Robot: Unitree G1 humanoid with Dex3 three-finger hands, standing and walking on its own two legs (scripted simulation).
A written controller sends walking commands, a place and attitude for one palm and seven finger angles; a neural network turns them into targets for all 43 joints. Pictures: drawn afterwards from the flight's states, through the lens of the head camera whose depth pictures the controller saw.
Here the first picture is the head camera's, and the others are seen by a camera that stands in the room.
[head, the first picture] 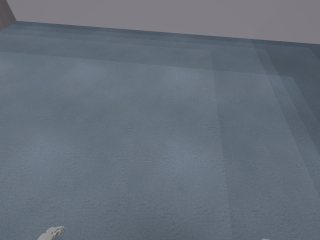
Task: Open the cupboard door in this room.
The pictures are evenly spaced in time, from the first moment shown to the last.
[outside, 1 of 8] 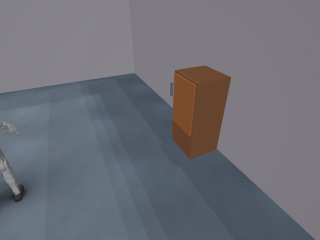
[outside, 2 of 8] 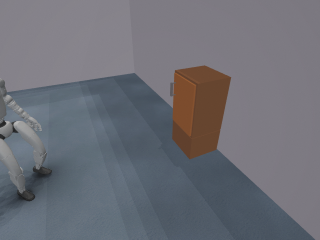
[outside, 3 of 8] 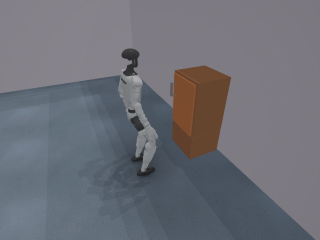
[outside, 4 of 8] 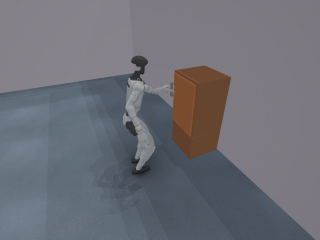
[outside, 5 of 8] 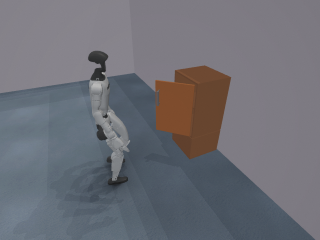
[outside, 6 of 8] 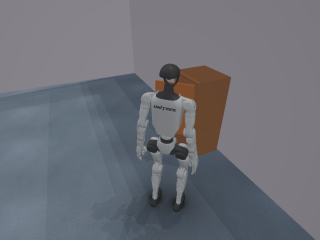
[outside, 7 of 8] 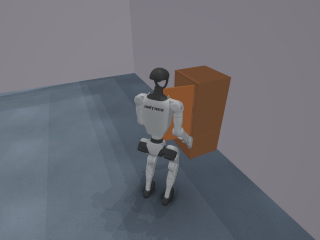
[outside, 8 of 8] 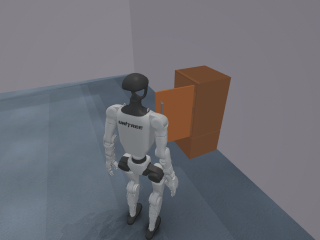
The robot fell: no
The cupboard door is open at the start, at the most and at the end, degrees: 0 88 87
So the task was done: yes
